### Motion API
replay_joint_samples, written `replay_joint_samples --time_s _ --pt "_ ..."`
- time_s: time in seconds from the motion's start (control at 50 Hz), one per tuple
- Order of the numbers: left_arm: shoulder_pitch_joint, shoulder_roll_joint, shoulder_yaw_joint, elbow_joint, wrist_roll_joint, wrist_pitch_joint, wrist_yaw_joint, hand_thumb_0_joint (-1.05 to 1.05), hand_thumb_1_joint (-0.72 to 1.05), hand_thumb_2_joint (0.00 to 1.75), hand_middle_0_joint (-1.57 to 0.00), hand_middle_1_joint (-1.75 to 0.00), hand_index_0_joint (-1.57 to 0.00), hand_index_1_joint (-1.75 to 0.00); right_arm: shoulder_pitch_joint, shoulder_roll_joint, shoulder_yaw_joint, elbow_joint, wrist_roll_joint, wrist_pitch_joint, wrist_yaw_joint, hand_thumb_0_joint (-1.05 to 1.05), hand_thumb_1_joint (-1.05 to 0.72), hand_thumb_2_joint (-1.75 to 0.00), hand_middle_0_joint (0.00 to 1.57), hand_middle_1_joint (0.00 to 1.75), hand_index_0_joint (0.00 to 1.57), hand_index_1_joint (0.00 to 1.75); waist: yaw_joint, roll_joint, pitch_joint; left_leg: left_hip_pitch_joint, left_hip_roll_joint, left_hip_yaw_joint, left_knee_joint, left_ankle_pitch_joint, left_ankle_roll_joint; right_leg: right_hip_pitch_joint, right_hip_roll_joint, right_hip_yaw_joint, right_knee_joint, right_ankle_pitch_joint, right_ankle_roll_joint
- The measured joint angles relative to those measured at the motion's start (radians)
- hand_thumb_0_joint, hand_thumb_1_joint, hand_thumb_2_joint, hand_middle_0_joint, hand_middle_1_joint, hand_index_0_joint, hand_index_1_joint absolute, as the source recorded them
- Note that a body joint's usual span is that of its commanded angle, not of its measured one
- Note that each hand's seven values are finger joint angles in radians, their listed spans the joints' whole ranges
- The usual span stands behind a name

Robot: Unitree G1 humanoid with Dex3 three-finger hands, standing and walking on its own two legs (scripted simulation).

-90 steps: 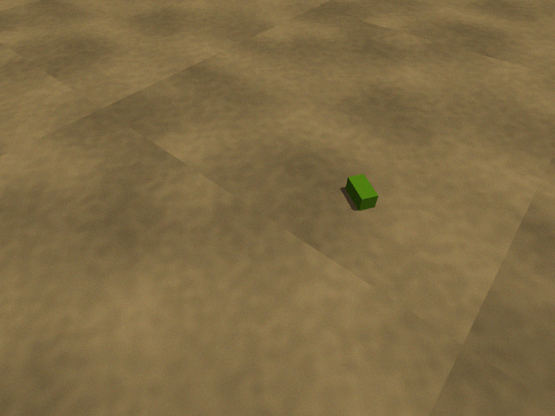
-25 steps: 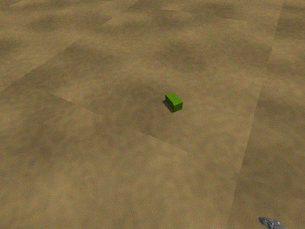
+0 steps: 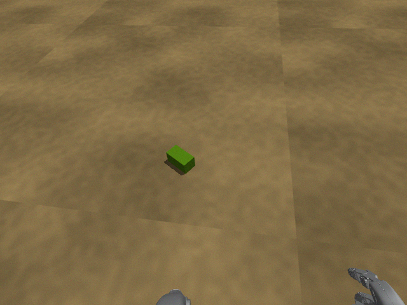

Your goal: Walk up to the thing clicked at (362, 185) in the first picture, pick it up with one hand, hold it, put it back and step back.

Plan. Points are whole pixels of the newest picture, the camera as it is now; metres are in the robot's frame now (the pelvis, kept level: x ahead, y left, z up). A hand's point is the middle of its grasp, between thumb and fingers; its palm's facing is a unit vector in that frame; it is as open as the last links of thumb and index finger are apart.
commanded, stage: walk up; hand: left
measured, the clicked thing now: (180, 159) +1.04 +0.20 -0.71
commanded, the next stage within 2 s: none
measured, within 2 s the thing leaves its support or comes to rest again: neither
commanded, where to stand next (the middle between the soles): +0.59 +0.28 m, yaw -42 degrees
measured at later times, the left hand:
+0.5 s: hand (95, 200) +0.41 +0.33 -0.11, palm faces -0.30 -0.81 -0.50, open 7.4 cm
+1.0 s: hand (53, 168) +0.56 +0.52 -0.14, palm faces -0.41 -0.71 -0.57, open 7.4 cm
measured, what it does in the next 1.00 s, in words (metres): walks ahead, turning right: left foot, then right foot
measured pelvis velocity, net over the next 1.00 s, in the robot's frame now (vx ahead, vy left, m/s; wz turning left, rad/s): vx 0.38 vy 0.24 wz -0.47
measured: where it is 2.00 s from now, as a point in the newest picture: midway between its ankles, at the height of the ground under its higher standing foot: (147, 236)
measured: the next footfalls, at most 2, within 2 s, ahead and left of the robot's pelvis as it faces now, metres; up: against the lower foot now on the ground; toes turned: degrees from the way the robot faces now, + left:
left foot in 0.02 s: +0.17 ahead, +0.15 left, +0.00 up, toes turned +1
right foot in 0.46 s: +0.29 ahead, -0.02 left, +0.00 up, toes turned -21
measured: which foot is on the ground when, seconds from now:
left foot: up 0.00-0.00, down 0.02-0.48, up 0.50-0.84, down 0.86-1.00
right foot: down 0.00-0.04, up 0.06-0.44, down 0.46-0.88, up 0.90-1.00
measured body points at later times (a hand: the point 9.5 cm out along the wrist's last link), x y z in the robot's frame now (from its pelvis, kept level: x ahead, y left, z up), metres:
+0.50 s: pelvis +0.20 +0.10 -0.01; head +0.22 +0.06 +0.44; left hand +0.43 +0.37 -0.08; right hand +0.11 -0.20 -0.14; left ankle +0.14 +0.16 -0.70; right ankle +0.25 -0.01 -0.72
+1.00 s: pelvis +0.38 +0.24 -0.02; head +0.41 +0.22 +0.43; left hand +0.58 +0.56 -0.11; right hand +0.32 -0.10 -0.11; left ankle +0.46 +0.34 -0.72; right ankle +0.32 +0.10 -0.65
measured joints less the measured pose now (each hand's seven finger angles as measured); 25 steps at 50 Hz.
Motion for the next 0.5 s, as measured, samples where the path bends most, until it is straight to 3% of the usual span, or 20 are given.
replay_joint_samples --time_s 0.04,0.08,0.14,0.2,0.28,0.38,0.44,0.46,0.5 --pt "-0.011 0.034 0.003 -0.003 0.006 0.008 0.015 0.01 0.9 0.9 -0.21 -0.3 -0.21 -0.3 0.011 0.002 -0.009 -0.016 -0.002 -0.019 -0.007 0.01 -0.91 -0.9 0.21 0.3 0.2 0.3 -0.02 -0.045 0.009 0.028 -0.031 0.033 0.0 0.037 0.014 -0.043 -0.032 0.025 0.15 -0.062 -0.024" --pt "-0.055 0.055 0.006 0.014 0.0 0.023 0.036 0.01 0.9 0.9 -0.21 -0.3 -0.21 -0.3 0.024 0.018 -0.015 -0.025 0.003 -0.036 -0.026 0.01 -0.91 -0.9 0.21 0.3 0.2 0.3 -0.041 -0.08 0.031 0.035 -0.044 0.078 0.057 -0.02 0.032 -0.163 -0.024 0.024 0.436 -0.073 -0.069" --pt "-0.104 0.073 -0.001 0.026 -0.014 0.016 0.035 0.01 0.91 0.9 -0.2 -0.3 -0.2 -0.3 0.052 0.048 -0.017 0.001 0.013 -0.022 -0.04 0.01 -0.91 -0.9 0.21 0.3 0.2 0.3 -0.063 -0.106 0.041 0.117 -0.048 0.129 -0.019 -0.034 0.054 -0.309 -0.028 -0.081 0.64 0.033 -0.085" --pt "-0.115 0.083 -0.001 0.031 -0.025 0.006 0.021 0.01 0.91 0.9 -0.2 -0.3 -0.2 -0.3 0.1 0.067 -0.011 0.014 0.009 -0.024 -0.046 0.01 -0.91 -0.9 0.21 0.3 0.2 0.3 -0.085 -0.121 0.027 0.217 -0.062 0.182 -0.146 -0.015 0.072 -0.377 -0.043 -0.164 0.575 0.12 -0.07" --pt "-0.128 0.074 -0.002 0.032 -0.029 0.019 0.019 0.01 0.91 0.9 -0.2 -0.3 -0.2 -0.3 0.174 0.063 -0.009 0.011 -0.003 -0.031 -0.051 0.01 -0.91 -0.9 0.21 0.3 0.2 0.3 -0.113 -0.112 0.021 0.322 -0.091 0.24 -0.253 -0.022 0.093 -0.403 -0.041 -0.204 0.398 0.145 -0.06" --pt "-0.154 0.039 -0.006 0.021 -0.026 0.037 0.022 0.01 0.91 0.9 -0.2 -0.3 -0.2 -0.3 0.225 0.052 -0.016 0.008 -0.014 -0.001 -0.055 0.01 -0.91 -0.9 0.21 0.3 0.2 0.3 -0.138 -0.078 0.035 0.406 -0.121 0.307 -0.266 -0.093 0.11 -0.381 -0.044 -0.258 0.216 0.178 -0.074" --pt "-0.166 0.02 -0.007 0.003 -0.026 0.033 0.026 0.01 0.91 0.9 -0.2 -0.3 -0.2 -0.3 0.241 0.054 -0.015 0.003 -0.022 0.022 -0.054 0.01 -0.91 -0.9 0.21 0.3 0.2 0.3 -0.146 -0.053 0.039 0.417 -0.12 0.334 -0.183 -0.182 0.111 -0.318 -0.032 -0.289 0.117 0.189 -0.094" --pt "-0.167 0.02 -0.006 -0.01 -0.025 0.025 0.029 0.01 0.91 0.9 -0.2 -0.3 -0.2 -0.3 0.246 0.058 -0.013 0.001 -0.023 0.028 -0.053 0.01 -0.91 -0.9 0.21 0.3 0.2 0.3 -0.144 -0.049 0.038 0.403 -0.113 0.338 -0.118 -0.222 0.102 -0.284 -0.025 -0.291 0.076 0.205 -0.108" --pt "-0.179 0.012 -0.001 -0.035 -0.021 0.009 0.044 0.01 0.91 0.9 -0.2 -0.3 -0.2 -0.3 0.227 0.071 -0.006 0.011 -0.022 0.044 -0.056 0.01 -0.91 -0.9 0.21 0.3 0.2 0.3 -0.122 -0.019 0.058 0.311 -0.085 0.251 0.135 -0.27 0.034 -0.281 0.001 -0.294 0.119 0.189 -0.117"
